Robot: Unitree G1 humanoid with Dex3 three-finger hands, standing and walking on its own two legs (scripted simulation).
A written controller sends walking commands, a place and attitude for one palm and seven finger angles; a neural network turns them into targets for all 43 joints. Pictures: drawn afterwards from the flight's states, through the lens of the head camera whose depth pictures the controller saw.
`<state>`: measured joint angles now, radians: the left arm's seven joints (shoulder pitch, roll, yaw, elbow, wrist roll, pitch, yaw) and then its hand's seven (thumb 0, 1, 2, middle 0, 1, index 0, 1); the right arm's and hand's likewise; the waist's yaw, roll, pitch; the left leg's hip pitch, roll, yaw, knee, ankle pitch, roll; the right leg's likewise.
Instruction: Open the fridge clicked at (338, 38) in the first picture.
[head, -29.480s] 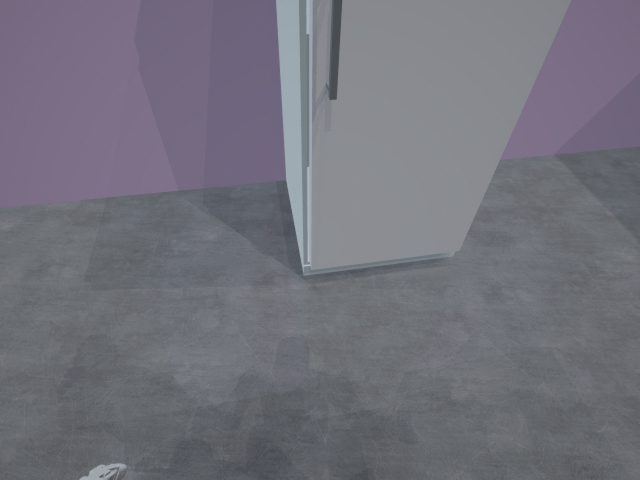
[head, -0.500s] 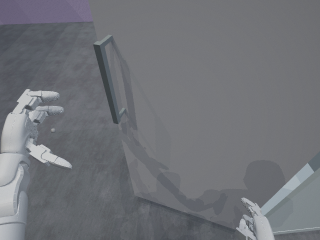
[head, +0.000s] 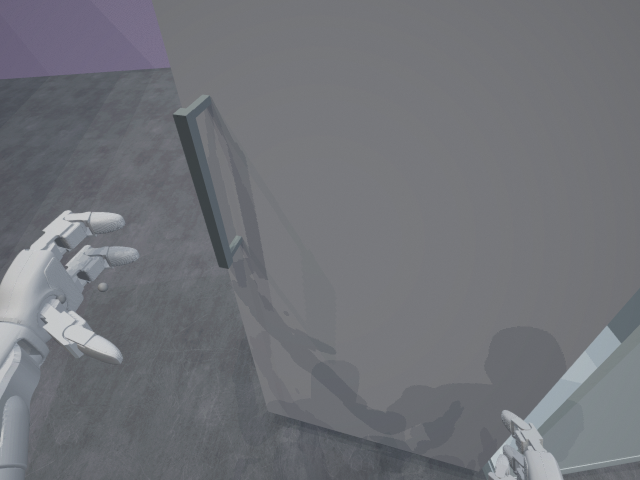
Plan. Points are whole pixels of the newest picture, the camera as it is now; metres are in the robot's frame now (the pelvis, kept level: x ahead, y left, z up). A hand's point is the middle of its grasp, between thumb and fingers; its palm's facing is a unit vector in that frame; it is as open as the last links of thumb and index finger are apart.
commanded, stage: draw the hand back to the body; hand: left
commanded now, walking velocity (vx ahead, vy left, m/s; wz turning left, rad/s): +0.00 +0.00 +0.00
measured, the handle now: (215, 192) +0.43 +0.18 +0.16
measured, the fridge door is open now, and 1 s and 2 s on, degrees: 66 66 66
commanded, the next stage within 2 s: step back with the hand held close in 1.36 s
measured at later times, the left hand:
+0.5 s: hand (52, 326) +0.21 +0.28 +0.16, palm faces +0.49 -0.83 -0.26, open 13.5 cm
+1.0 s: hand (59, 336) +0.20 +0.27 +0.16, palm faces +0.48 -0.80 -0.36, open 8.6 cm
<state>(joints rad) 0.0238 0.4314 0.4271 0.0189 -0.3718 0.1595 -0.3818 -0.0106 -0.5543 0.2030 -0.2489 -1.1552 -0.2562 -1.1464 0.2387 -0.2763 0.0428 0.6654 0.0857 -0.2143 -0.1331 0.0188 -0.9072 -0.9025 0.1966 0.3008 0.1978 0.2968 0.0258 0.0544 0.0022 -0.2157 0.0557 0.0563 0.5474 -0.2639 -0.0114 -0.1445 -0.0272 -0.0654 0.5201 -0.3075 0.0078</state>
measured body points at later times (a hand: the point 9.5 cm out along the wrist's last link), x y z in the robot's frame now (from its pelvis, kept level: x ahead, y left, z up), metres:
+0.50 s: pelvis -0.01 +0.00 +0.01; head -0.03 +0.00 +0.46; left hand +0.18 +0.33 +0.18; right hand +0.19 -0.20 -0.07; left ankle +0.02 +0.13 -0.73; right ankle -0.01 -0.12 -0.73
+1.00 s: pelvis +0.01 +0.00 +0.01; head -0.02 -0.01 +0.46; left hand +0.17 +0.31 +0.18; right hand +0.19 -0.24 -0.07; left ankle +0.02 +0.13 -0.73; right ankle -0.01 -0.12 -0.73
